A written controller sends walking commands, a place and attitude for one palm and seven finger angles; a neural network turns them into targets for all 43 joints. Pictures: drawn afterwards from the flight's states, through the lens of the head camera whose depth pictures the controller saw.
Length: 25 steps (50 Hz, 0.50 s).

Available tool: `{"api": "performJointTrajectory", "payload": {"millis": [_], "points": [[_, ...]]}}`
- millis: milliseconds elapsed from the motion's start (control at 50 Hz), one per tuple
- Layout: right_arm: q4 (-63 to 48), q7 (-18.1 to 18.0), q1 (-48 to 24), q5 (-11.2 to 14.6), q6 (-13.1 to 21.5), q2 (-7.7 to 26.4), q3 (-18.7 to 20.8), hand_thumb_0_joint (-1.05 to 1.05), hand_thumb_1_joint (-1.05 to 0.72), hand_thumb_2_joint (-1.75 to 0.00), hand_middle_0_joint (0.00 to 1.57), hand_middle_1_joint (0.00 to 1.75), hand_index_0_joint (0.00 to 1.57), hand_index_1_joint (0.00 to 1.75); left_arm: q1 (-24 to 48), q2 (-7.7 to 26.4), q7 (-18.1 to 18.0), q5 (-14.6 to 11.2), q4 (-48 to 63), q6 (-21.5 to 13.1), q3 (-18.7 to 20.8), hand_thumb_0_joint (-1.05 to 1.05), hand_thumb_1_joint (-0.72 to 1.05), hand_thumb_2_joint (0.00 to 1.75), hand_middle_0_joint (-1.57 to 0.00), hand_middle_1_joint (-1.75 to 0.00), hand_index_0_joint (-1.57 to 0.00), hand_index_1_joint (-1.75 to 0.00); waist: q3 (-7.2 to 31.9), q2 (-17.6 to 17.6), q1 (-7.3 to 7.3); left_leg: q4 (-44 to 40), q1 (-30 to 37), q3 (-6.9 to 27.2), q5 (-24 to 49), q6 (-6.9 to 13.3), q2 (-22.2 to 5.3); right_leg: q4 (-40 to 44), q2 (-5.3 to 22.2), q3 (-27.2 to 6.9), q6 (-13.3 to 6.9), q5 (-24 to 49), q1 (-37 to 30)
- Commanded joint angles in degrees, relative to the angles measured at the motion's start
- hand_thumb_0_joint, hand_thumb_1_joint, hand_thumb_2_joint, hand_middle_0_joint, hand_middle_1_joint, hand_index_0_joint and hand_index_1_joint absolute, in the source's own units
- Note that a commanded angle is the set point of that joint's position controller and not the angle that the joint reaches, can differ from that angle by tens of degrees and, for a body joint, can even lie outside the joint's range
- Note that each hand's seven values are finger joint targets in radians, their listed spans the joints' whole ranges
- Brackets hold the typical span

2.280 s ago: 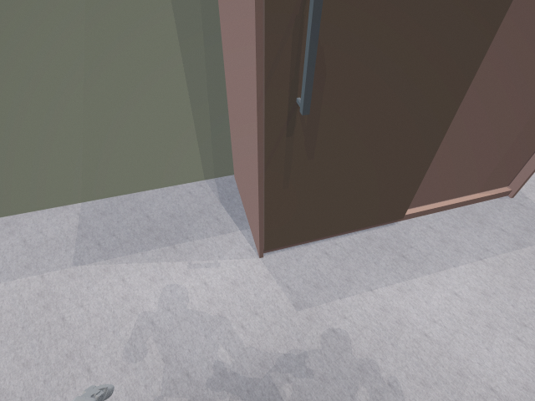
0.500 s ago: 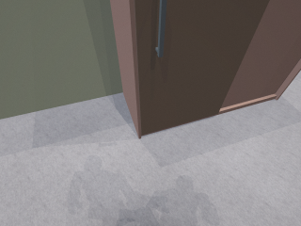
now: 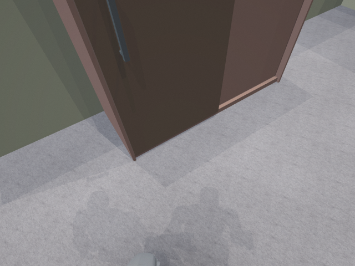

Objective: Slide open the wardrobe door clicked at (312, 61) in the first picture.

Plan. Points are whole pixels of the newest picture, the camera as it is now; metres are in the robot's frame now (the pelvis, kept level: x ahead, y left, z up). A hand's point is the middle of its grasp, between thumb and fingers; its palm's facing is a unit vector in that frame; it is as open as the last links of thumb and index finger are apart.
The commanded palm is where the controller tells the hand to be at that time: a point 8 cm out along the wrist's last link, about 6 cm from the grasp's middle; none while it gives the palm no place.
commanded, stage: walk to a spot facing it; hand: left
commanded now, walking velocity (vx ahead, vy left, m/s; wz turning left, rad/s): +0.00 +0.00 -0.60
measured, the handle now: (113, 18) +0.83 +0.29 +0.14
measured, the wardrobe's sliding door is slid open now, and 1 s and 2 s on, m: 0.00 0.00 0.00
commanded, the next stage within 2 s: none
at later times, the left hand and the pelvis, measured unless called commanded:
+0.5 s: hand out of the picture +0.11 +0.27 -0.17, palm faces -0.23 -0.94 -0.23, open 7.4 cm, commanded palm none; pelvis -0.01 +0.07 +0.00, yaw -19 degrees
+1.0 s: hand (152, 245) +0.19 +0.10 -0.16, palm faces -0.58 -0.79 -0.22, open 7.4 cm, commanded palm none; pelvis +0.01 -0.01 +0.00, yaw -38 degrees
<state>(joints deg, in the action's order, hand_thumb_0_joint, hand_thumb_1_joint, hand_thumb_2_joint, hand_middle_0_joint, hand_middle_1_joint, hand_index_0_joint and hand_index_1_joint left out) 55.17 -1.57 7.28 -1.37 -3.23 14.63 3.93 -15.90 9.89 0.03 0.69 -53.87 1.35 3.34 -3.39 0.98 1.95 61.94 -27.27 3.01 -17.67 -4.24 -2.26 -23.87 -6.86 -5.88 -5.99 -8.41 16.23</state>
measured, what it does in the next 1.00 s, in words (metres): steps on the spot, turning right: left foot, then right foot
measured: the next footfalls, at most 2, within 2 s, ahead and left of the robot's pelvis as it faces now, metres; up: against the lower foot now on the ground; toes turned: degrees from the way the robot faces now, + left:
left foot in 0.32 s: +0.04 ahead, +0.16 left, +0.00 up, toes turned -15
right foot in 0.80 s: -0.05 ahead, -0.08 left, +0.00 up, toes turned -39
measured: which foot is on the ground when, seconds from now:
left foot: up 0.00-0.30, down 0.32-0.80, up 0.82-1.00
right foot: down 0.00-0.32, up 0.34-0.78, down 0.80-1.00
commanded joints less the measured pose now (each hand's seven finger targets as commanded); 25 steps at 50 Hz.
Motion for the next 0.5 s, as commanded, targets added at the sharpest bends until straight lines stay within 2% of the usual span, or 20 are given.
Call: {"api": "performJointTrajectory", "payload": {"millis": [0,100,160,200,220,240,260,280,300,320,340,360,380,400,420,440,480], "points": [[-5.20,-0.82,-0.94,0.30,1.40,4.46,0.83,0.00,-0.90,-0.90,0.20,0.30,0.20,0.30,-3.72,12.14,-0.93,0.30,3.09,-0.70,3.33,0.00,0.90,0.90,-0.20,-0.30,-0.20,-0.30,7.07,-7.36,0.96,-2.46,-5.88,0.96,-1.86,-0.19,-0.39,6.96,15.74,-21.22,0.37,8.08,-12.87],[-6.55,-0.66,-1.33,0.56,1.77,4.44,0.65,0.00,-0.90,-0.90,0.20,0.30,0.20,0.30,-2.40,13.21,-0.87,0.79,3.67,-0.27,3.53,0.00,0.90,0.90,-0.20,-0.30,-0.20,-0.30,6.81,-7.09,1.01,-11.20,-1.03,0.65,-4.83,0.73,0.92,7.49,15.38,-25.14,-3.23,4.16,-9.72],[-7.18,-0.65,-0.24,0.90,2.09,4.38,0.54,0.00,-0.90,-0.90,0.20,0.30,0.20,0.30,-1.02,14.37,-0.69,0.89,4.33,0.07,3.62,0.00,0.90,0.90,-0.20,-0.30,-0.20,-0.30,7.07,-7.93,0.75,-17.90,3.64,0.57,-5.46,1.92,2.32,7.77,14.50,-26.94,-3.54,2.85,-7.02],[-7.23,-0.69,1.14,1.29,2.54,4.11,0.53,0.00,-0.90,-0.90,0.20,0.30,0.20,0.30,0.29,14.78,-0.74,1.02,4.87,0.35,3.67,0.00,0.90,0.90,-0.20,-0.30,-0.20,-0.30,7.51,-9.00,0.32,-24.36,7.82,0.41,-5.98,2.72,3.10,7.05,13.88,-27.67,-3.04,4.65,-5.20],[-6.97,-0.82,2.90,1.42,2.74,4.22,0.52,0.00,-0.90,-0.90,0.20,0.30,0.20,0.30,1.17,14.97,-0.73,0.96,5.22,0.42,3.72,0.00,0.90,0.90,-0.20,-0.30,-0.20,-0.30,8.22,-8.77,-0.47,-28.10,10.75,0.27,-4.38,3.16,3.82,6.70,13.11,-27.78,-2.28,5.24,-4.24],[-6.49,-0.99,5.99,1.56,3.05,4.27,0.51,0.00,-0.90,-0.90,0.20,0.30,0.20,0.30,2.74,15.26,-0.71,0.80,5.52,0.55,3.74,0.00,0.90,0.90,-0.20,-0.30,-0.20,-0.30,8.97,-8.74,-2.05,-33.40,14.93,-0.04,-1.54,3.57,3.94,5.63,12.11,-26.94,-0.93,4.91,-2.64],[-5.61,-1.27,8.61,1.56,3.49,4.83,0.70,0.00,-0.90,-0.90,0.20,0.30,0.20,0.30,3.78,14.63,-0.63,0.57,5.91,0.66,3.66,0.00,0.90,0.90,-0.20,-0.30,-0.20,-0.30,9.57,-7.73,-3.23,-39.77,22.80,0.09,2.69,4.23,3.00,3.32,9.63,-24.88,1.39,1.60,2.81],[-5.45,-1.71,10.35,1.30,3.95,7.37,1.10,0.00,-0.90,-0.90,0.20,0.30,0.20,0.30,3.81,12.46,-0.40,0.28,6.58,0.82,3.27,0.00,0.90,0.90,-0.20,-0.30,-0.20,-0.30,9.06,-1.20,-4.37,-45.65,30.15,6.55,-0.07,6.17,-3.78,-2.70,4.25,-19.56,4.02,-8.05,12.18],[-6.93,-1.67,7.42,0.63,3.83,11.95,1.84,0.00,-0.90,-0.90,0.20,0.30,0.20,0.30,1.37,9.36,0.34,-0.13,6.81,0.80,2.83,0.00,0.90,0.90,-0.20,-0.30,-0.20,-0.30,7.39,15.21,-2.68,-51.58,32.12,20.80,-4.36,9.02,-17.62,-17.47,-2.68,-8.62,6.60,-19.65,22.13],[-8.70,-1.56,4.23,0.64,3.35,12.62,1.69,0.00,-0.90,-0.90,0.20,0.30,0.20,0.30,2.85,11.67,0.36,0.75,6.78,0.82,3.69,0.00,0.90,0.90,-0.20,-0.30,-0.20,-0.30,3.81,12.58,-2.43,-52.20,20.95,22.93,-2.38,12.46,-24.88,-30.39,1.21,-1.88,8.80,-21.87,20.77],[-10.06,-1.36,0.66,0.30,3.39,9.97,0.66,0.00,-0.90,-0.90,0.20,0.30,0.20,0.30,1.07,13.12,0.89,1.34,6.13,0.99,4.45,0.00,0.90,0.90,-0.20,-0.30,-0.20,-0.30,2.47,7.99,-0.02,-52.32,13.15,19.24,-1.54,13.63,-22.20,-39.04,3.16,-1.24,9.67,-17.92,16.61],[-10.02,-1.38,-2.25,0.18,3.60,7.00,-0.01,0.00,-0.90,-0.90,0.20,0.30,0.20,0.30,-0.40,13.04,1.22,1.78,4.26,1.60,4.87,0.00,0.90,0.90,-0.20,-0.30,-0.20,-0.30,1.14,6.76,1.69,-50.91,10.31,11.73,1.71,11.46,-16.86,-43.81,3.35,-0.70,9.93,-13.88,14.99],[-10.19,-1.40,-2.96,0.10,3.75,6.61,-0.33,0.00,-0.90,-0.90,0.20,0.30,0.20,0.30,-1.07,11.74,1.62,1.66,3.62,2.01,4.59,0.00,0.90,0.90,-0.20,-0.30,-0.20,-0.30,0.30,6.93,2.04,-49.75,8.87,6.28,5.04,10.54,-13.96,-47.73,4.02,0.53,9.95,-11.63,14.88],[-9.96,-1.47,-2.14,0.27,4.07,5.36,-0.89,0.00,-0.90,-0.90,0.20,0.30,0.20,0.30,-1.64,10.85,1.92,1.66,3.38,2.11,4.25,0.00,0.90,0.90,-0.20,-0.30,-0.20,-0.30,0.81,5.42,2.09,-48.46,9.86,2.82,9.29,9.56,-11.96,-49.29,4.67,1.54,9.96,-10.05,15.63],[-9.48,-1.42,-0.52,0.06,4.13,5.79,-0.69,0.00,-0.90,-0.90,0.20,0.30,0.20,0.30,-1.04,9.89,1.96,1.40,3.70,2.21,3.85,0.00,0.90,0.90,-0.20,-0.30,-0.20,-0.30,0.29,6.25,1.57,-47.24,12.24,1.07,12.21,9.98,-11.70,-49.53,5.05,2.23,10.31,-10.10,17.26],[-8.80,-1.40,1.92,0.02,4.21,5.90,-0.50,0.00,-0.90,-0.90,0.20,0.30,0.20,0.30,0.09,9.42,2.01,1.24,4.00,2.16,3.52,0.00,0.90,0.90,-0.20,-0.30,-0.20,-0.30,0.99,5.77,0.43,-45.81,16.93,0.40,15.25,10.54,-11.45,-48.01,5.43,2.91,10.55,-10.30,19.32],[-7.04,-1.41,7.00,0.04,4.44,6.39,-0.09,0.00,-0.90,-0.90,0.20,0.30,0.20,0.30,4.03,8.73,2.08,0.87,5.14,1.86,2.84,0.00,0.90,0.90,-0.20,-0.30,-0.20,-0.30,1.42,6.19,-2.13,-43.95,23.38,0.61,23.25,12.23,-13.20,-42.82,7.12,4.00,11.06,-11.64,21.74]]}}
